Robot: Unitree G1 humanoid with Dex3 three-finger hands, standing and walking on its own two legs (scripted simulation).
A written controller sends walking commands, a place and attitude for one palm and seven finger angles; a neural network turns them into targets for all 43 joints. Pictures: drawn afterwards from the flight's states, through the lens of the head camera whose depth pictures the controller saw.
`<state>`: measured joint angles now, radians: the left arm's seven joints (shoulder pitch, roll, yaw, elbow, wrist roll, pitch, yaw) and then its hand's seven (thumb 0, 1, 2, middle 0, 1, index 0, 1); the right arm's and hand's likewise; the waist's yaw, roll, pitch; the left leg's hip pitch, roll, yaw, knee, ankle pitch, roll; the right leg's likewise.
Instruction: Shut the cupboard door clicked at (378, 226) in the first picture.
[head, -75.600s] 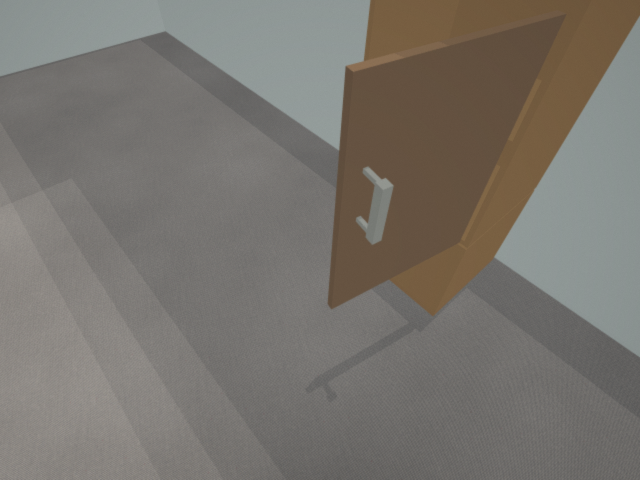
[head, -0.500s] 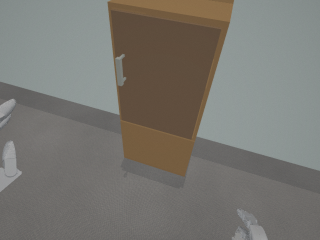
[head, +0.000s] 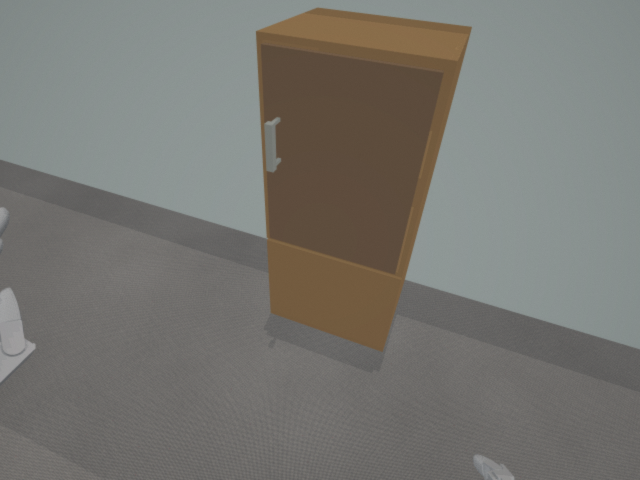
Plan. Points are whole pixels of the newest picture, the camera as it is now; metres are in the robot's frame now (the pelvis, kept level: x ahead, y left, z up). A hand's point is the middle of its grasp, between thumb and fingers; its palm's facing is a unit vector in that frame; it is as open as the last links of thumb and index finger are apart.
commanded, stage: stop stepping back and stand still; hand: left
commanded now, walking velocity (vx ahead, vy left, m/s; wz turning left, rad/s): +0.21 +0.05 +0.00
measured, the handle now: (274, 144) +0.94 +0.19 +0.01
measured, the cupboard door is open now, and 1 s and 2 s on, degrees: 0 0 0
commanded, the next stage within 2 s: let the arm hang, fingers relaxed in 0.82 s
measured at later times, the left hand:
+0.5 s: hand (37, 321) +0.20 +0.29 +0.18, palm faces +0.47 -0.74 -0.49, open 7.4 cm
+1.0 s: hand (61, 356) +0.22 +0.32 +0.09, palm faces +0.27 -0.81 -0.52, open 7.4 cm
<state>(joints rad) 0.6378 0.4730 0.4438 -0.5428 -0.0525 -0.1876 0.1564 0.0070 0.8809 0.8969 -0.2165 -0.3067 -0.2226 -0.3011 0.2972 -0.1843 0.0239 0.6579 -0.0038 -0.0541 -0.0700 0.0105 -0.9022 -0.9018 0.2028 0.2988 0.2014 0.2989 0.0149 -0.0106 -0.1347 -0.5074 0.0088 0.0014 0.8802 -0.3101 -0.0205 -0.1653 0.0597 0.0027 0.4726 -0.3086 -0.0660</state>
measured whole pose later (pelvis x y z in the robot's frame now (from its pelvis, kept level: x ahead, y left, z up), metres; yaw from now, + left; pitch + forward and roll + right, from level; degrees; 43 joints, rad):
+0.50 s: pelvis +0.01 +0.02 +0.00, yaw +1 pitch +1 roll -1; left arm 0.57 0.44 0.44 -0.49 -0.05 -0.19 0.18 0.01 0.89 0.90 -0.21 -0.31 -0.22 -0.30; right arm 0.26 -0.19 0.02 0.64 0.01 -0.07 -0.05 0.01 -0.90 -0.90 0.20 0.30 0.20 0.30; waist -0.02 0.03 -0.05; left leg -0.34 0.06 0.04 0.69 -0.35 -0.01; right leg -0.21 0.05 -0.06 0.51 -0.32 -0.05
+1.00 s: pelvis +0.01 +0.05 +0.00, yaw +0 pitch +1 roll -1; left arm 0.40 0.43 0.25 -0.13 0.00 -0.09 0.07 0.00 0.89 0.90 -0.20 -0.30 -0.21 -0.30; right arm 0.16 -0.27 0.01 0.67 0.01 -0.09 -0.01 0.01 -0.90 -0.90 0.20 0.30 0.20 0.30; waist 0.01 0.06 -0.05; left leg -0.33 0.02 0.06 0.56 -0.26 0.03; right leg -0.22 0.01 -0.04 0.51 -0.31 0.00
